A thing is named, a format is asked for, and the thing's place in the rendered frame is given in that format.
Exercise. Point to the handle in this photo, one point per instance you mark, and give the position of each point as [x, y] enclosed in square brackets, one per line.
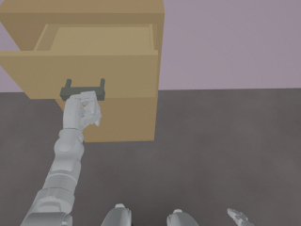
[67, 91]

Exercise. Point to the right robot shin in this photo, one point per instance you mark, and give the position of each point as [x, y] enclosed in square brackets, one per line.
[177, 210]

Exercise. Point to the cabinet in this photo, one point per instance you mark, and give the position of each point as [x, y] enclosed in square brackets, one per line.
[123, 119]

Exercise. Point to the robot left hand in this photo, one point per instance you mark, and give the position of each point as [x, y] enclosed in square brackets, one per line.
[74, 111]

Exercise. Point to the drawer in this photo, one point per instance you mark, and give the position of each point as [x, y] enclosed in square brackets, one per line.
[121, 54]

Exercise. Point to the robot left forearm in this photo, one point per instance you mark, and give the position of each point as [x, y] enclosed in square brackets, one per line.
[57, 192]

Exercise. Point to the robot right thigh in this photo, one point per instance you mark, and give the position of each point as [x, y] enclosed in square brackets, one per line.
[180, 219]

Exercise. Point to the robot right hand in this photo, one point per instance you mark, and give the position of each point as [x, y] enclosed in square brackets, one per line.
[239, 218]

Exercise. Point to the left robot upper arm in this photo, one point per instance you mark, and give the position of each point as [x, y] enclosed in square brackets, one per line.
[48, 219]

